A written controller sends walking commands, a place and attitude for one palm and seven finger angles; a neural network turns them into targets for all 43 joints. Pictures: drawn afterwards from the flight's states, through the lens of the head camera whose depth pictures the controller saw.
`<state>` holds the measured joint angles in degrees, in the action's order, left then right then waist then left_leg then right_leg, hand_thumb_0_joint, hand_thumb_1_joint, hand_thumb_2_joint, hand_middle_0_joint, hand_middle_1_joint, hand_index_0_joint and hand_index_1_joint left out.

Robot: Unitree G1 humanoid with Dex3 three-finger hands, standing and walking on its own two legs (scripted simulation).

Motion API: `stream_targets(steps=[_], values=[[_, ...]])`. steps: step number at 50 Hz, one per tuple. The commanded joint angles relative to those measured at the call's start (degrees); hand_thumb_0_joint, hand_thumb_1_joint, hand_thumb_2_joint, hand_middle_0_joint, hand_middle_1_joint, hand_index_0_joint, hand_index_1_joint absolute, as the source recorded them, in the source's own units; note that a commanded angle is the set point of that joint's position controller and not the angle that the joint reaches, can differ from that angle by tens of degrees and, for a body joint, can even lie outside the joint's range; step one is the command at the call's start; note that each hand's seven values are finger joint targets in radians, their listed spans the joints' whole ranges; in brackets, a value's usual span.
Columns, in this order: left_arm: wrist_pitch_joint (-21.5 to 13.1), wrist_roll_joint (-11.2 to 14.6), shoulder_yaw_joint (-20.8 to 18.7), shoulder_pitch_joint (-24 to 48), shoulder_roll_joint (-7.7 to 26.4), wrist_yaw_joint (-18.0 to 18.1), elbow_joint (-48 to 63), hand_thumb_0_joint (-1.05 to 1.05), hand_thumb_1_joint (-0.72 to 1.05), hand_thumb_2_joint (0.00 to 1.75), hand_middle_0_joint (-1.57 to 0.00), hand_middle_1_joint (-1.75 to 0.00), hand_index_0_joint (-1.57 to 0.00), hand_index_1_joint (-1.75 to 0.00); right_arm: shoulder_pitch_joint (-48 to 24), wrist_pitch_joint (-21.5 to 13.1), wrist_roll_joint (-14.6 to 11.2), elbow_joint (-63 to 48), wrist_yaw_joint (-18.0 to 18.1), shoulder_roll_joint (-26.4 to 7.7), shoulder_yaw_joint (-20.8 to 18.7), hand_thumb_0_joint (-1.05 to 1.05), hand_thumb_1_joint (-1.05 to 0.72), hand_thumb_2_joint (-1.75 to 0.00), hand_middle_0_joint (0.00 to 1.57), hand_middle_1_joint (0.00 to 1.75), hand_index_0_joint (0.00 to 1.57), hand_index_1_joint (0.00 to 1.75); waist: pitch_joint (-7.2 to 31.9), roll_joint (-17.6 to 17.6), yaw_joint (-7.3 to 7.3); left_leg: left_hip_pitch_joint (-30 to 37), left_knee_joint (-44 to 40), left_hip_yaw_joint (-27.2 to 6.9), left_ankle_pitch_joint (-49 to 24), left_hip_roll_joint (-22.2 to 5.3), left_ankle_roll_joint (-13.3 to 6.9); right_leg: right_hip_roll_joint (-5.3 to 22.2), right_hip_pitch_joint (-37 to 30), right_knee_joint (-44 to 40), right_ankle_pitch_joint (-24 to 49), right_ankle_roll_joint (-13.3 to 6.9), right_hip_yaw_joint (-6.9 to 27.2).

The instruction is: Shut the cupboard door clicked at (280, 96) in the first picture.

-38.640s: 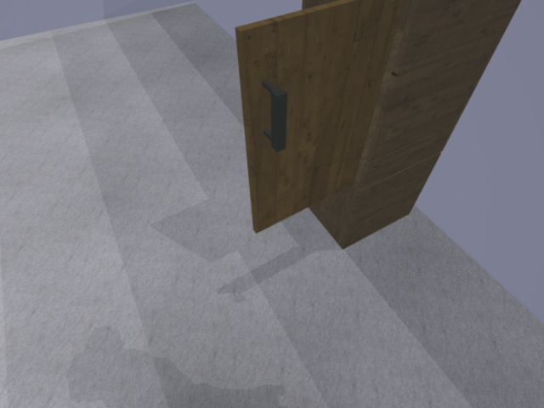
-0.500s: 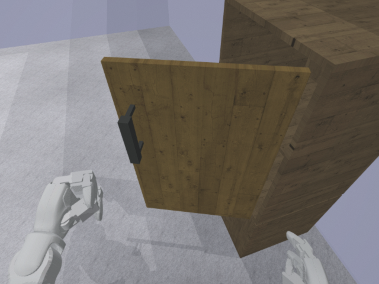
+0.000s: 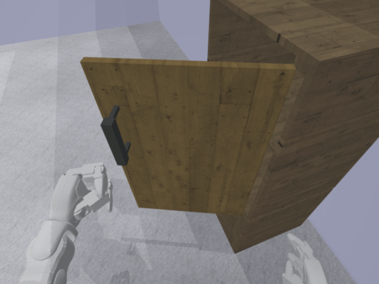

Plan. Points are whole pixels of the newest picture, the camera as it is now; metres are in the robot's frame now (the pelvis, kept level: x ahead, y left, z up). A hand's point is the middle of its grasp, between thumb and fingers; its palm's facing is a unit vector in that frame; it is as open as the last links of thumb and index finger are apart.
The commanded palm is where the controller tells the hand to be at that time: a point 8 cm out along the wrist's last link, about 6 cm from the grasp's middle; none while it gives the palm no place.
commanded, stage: bring the fist close to the handle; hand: left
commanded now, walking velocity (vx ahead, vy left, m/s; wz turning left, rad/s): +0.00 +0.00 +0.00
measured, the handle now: (119, 136) +0.40 +0.19 +0.10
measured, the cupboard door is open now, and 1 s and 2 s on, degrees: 64 64 51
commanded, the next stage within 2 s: push the door shut along its arc in 0.92 s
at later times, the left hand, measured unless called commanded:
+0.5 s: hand (121, 181) +0.29 +0.15 +0.10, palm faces -0.01 -1.00 -0.04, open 3.1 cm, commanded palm +0.26 +0.20 +0.10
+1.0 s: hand (124, 179) +0.29 +0.15 +0.11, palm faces +0.00 -1.00 -0.05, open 3.1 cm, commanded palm +0.26 +0.20 +0.10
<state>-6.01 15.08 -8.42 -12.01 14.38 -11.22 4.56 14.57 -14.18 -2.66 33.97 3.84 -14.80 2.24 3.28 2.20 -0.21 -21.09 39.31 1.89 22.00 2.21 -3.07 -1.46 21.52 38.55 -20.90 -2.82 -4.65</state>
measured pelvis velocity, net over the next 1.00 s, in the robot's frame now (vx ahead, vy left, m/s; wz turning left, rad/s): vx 0.00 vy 0.00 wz -0.01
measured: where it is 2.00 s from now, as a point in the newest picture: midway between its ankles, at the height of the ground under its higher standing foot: outside the picture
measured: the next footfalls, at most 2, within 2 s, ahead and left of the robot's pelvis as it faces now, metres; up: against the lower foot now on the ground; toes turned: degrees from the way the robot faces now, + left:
none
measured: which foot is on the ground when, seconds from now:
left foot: down 0.00-1.00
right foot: down 0.00-1.00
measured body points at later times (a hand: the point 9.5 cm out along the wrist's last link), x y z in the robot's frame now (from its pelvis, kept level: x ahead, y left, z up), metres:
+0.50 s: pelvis +0.00 +0.00 +0.00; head +0.01 -0.02 +0.45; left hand +0.28 +0.21 +0.10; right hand +0.17 -0.23 -0.08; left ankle -0.02 +0.08 -0.72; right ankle -0.01 -0.08 -0.72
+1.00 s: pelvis +0.00 +0.00 +0.00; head +0.01 -0.02 +0.45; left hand +0.28 +0.20 +0.11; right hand +0.17 -0.23 -0.08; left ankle -0.02 +0.08 -0.72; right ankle -0.01 -0.08 -0.72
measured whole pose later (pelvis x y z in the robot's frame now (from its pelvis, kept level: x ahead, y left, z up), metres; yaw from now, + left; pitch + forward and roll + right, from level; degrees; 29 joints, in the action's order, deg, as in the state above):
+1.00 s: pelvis +0.00 +0.00 +0.00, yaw +0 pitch +3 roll +0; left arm -7.2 11.8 -3.9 -5.3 11.4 -4.3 0.3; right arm 13.1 -9.9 -2.7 33.9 1.5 -14.3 2.5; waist 3.3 2.6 0.2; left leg -20.0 38.6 2.3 22.0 2.1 -3.0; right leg -1.6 20.8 38.3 -20.9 -2.9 -4.2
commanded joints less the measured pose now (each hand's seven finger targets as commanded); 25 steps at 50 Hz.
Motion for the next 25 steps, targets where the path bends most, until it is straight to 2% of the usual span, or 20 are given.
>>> stream_targets(steps=[1, 2, 3, 4, 5, 6, 7, 9, 12, 13, 15, 16, 17, 18, 19, 21, 23, 25], values=[[-6.44, 0.59, -5.65, 8.28, 7.06, 2.04, 12.25, 0.0, 0.9, 0.9, -1.3, -1.5, -1.3, -1.5, -5.18, -3.3, -0.15, -8.75, -0.72, -5.84, -2.29, 0.0, -0.9, -0.9, 0.2, 0.3, 0.2, 0.3, 9.56, -0.07, -0.64, 3.99, -4.09, -3.09, -19.35, -2.02, 1.87, 2.04, -4.01, -4.21, 19.71, 1.94, 2.72], [-5.75, 0.41, -4.94, 7.23, 6.52, 1.7, 10.94, 0.0, 0.9, 0.9, -1.3, -1.5, -1.3, -1.5, -4.93, -3.13, -0.3, -8.77, -0.88, -6.07, -2.42, 0.0, -0.9, -0.9, 0.2, 0.3, 0.2, 0.3, 8.72, 0.19, -0.55, 3.71, -4.07, -3.01, -18.81, -2.01, 1.87, 2.08, -3.49, -4.45, 19.56, 1.95, 2.76], [-4.58, 0.18, -5.34, 4.79, 7.01, 1.26, 8.26, 0.0, 0.9, 0.9, -1.3, -1.5, -1.3, -1.5, -4.47, -2.77, -0.4, -8.74, -0.96, -6.58, -2.68, 0.0, -0.9, -0.9, 0.2, 0.3, 0.2, 0.3, 8.06, -2.06, -0.53, 2.41, -3.76, -2.91, -18.55, -2.07, 1.67, 2.16, -3.94, -4.78, 19.91, 2.15, 3.18], [-3.63, 0.11, -3.07, 5.58, 5.27, 0.51, 7.77, 0.0, 0.9, 0.9, -1.3, -1.5, -1.3, -1.5, -4.73, -2.44, -0.6, -8.97, -1.02, -6.61, -2.67, 0.0, -0.9, -0.9, 0.2, 0.3, 0.2, 0.3, 7.1, -1.82, 0.03, 2.07, -3.68, -2.59, -17.61, -1.9, 1.55, 2.47, -3.5, -5.34, 19.97, 2.47, 3.63], [-2.79, -0.07, -2.67, 6.61, 5.79, 0.07, 7.61, 0.0, 0.9, 0.9, -1.3, -1.5, -1.3, -1.5, -4.44, -2.16, -0.86, -9.16, -0.88, -6.85, -2.77, 0.0, -0.9, -0.9, 0.2, 0.3, 0.2, 0.3, 6.74, -2.09, 0.19, 1.81, -3.99, -2.74, -16.53, -1.92, 1.58, 2.37, -3.24, -5.52, 18.47, 2.42, 3.45], [-2.2, 0.03, -1.16, 8.67, 4.71, -0.44, 8.75, 0.0, 0.9, 0.9, -1.3, -1.5, -1.3, -1.5, -4.89, -2.11, -0.92, -9.54, -0.73, -6.77, -2.8, 0.0, -0.9, -0.9, 0.2, 0.3, 0.2, 0.3, 6.84, -0.85, 0.51, 2.36, -3.93, -2.75, -15.85, -1.8, 1.42, 2.4, -2.71, -5.78, 17.65, 2.49, 3.64], [-2.05, 0.07, -2.01, 9.77, 6.09, -0.47, 9.61, 0.0, 0.9, 0.9, -1.3, -1.5, -1.3, -1.5, -4.79, -2.08, -0.91, -9.68, -0.53, -6.93, -2.9, 0.0, -0.9, -0.9, 0.2, 0.3, 0.2, 0.3, 7.44, -1.43, 0.45, 2.52, -4.0, -3.02, -15.46, -1.94, 1.44, 2.39, -3.02, -5.83, 16.84, 2.46, 3.62], [-2.78, -0.04, -2.0, 12.61, 6.64, -0.06, 13.09, 0.0, 0.9, 0.9, -1.3, -1.5, -1.3, -1.5, -5.26, -2.16, -0.71, -10.09, -0.31, -6.81, -2.88, 0.0, -0.9, -0.9, 0.2, 0.3, 0.2, 0.3, 9.95, -2.98, 0.67, 3.72, -3.73, -3.25, -16.7, -2.03, 1.03, 2.36, -3.99, -5.57, 18.05, 2.58, 3.76], [-5.54, 0.01, -1.83, 16.81, 6.04, 1.97, 16.98, 0.0, 0.9, 0.9, -1.3, -1.5, -1.3, -1.5, -5.49, -2.82, -0.32, -9.76, -0.19, -6.04, -2.6, 0.0, -0.9, -0.9, 0.2, 0.3, 0.2, 0.3, 12.63, -1.29, 0.68, 6.11, -3.85, -3.7, -17.28, -2.21, 1.22, 1.99, -3.34, -4.6, 17.26, 2.33, 2.99], [-6.13, -0.18, -3.62, 16.87, 8.32, 2.95, 16.08, 0.0, 0.9, 0.9, -1.3, -1.5, -1.3, -1.5, -5.32, -2.76, -0.13, -9.08, -0.2, -6.41, -2.48, 0.0, -0.9, -0.9, 0.2, 0.3, 0.2, 0.3, 11.59, -2.91, 0.81, 5.08, -3.56, -3.71, -17.03, -2.4, 1.11, 1.94, -3.23, -4.78, 16.94, 2.4, 3.34], [-6.83, -0.69, -3.5, 17.06, 7.15, 3.97, 12.93, 0.0, 0.9, 0.9, -1.3, -1.5, -1.3, -1.5, -5.49, -2.43, -0.04, -8.32, -0.5, -6.09, -2.37, 0.0, -0.9, -0.9, 0.2, 0.3, 0.2, 0.3, 10.81, -2.98, 0.76, 4.49, -3.9, -3.51, -16.66, -2.31, 1.29, 2.0, -3.16, -4.48, 16.73, 2.3, 3.25], [-6.58, -0.86, -3.22, 15.7, 6.27, 4.27, 10.57, 0.0, 0.9, 0.9, -1.3, -1.5, -1.3, -1.5, -5.5, -2.17, -0.16, -8.23, -0.73, -5.97, -2.36, 0.0, -0.9, -0.9, 0.2, 0.3, 0.2, 0.3, 9.56, -3.14, 0.64, 4.0, -4.06, -3.36, -15.97, -2.26, 1.4, 1.97, -2.61, -4.7, 16.14, 2.27, 3.14], [-6.24, -1.25, -2.11, 16.38, 5.63, 4.35, 9.34, 0.0, 0.9, 0.9, -1.3, -1.5, -1.3, -1.5, -5.72, -1.81, -0.27, -8.0, -0.94, -6.06, -2.27, 0.0, -0.9, -0.9, 0.2, 0.3, 0.2, 0.3, 8.89, -1.19, 0.75, 3.89, -4.2, -3.31, -15.47, -2.13, 1.57, 2.07, -2.1, -4.69, 15.57, 2.1, 3.18], [-5.36, -1.73, -2.45, 15.33, 6.24, 4.42, 7.23, 0.0, 0.9, 0.9, -1.3, -1.5, -1.3, -1.5, -5.56, -1.46, -0.34, -8.02, -1.13, -6.32, -2.45, 0.0, -0.9, -0.9, 0.2, 0.3, 0.2, 0.3, 8.73, -2.13, 0.48, 3.27, -4.15, -3.18, -15.54, -2.21, 1.48, 2.16, -2.58, -4.84, 15.64, 2.12, 3.47], [-4.45, -1.92, -0.63, 14.92, 4.25, 4.07, 6.33, 0.0, 0.9, 0.9, -1.3, -1.5, -1.3, -1.5, -5.77, -1.13, -0.45, -8.33, -1.36, -6.13, -2.44, 0.0, -0.9, -0.9, 0.2, 0.3, 0.2, 0.3, 8.79, -1.09, 0.48, 3.57, -4.25, -2.95, -16.19, -2.07, 1.55, 2.3, -2.79, -4.86, 16.84, 2.07, 3.55], [-2.84, -2.08, 1.22, 14.67, 2.79, 3.48, 6.02, 0.0, 0.9, 0.9, -1.3, -1.5, -1.3, -1.5, -5.7, -0.64, -0.74, -9.14, -1.62, -6.13, -2.46, 0.0, -0.9, -0.9, 0.2, 0.3, 0.2, 0.3, 9.26, -0.4, 0.13, 3.95, -4.55, -2.95, -16.94, -2.03, 1.79, 2.35, -3.42, -4.87, 17.74, 1.91, 3.29], [-1.75, -1.87, 0.62, 13.59, 3.45, 3.46, 6.61, 0.0, 0.9, 0.9, -1.3, -1.5, -1.3, -1.5, -5.62, -0.34, -0.67, -9.86, -1.66, -6.39, -2.69, 0.0, -0.9, -0.9, 0.2, 0.3, 0.2, 0.3, 11.1, -2.86, -0.11, 4.23, -4.11, -2.94, -18.49, -2.24, 1.53, 2.36, -4.67, -4.88, 19.92, 2.22, 3.43], [-2.18, -1.86, 1.04, 17.65, 3.34, 3.8, 9.5, 0.0, 0.9, 0.9, -1.3, -1.5, -1.3, -1.5, -5.75, -0.1, -0.66, -10.12, -1.58, -6.16, -2.62, 0.0, -0.9, -0.9, 0.2, 0.3, 0.2, 0.3, 12.06, -3.18, 0.4, 4.91, -4.19, -2.88, -18.93, -2.21, 1.49, 2.38, -5.0, -4.75, 20.7, 2.29, 3.35]])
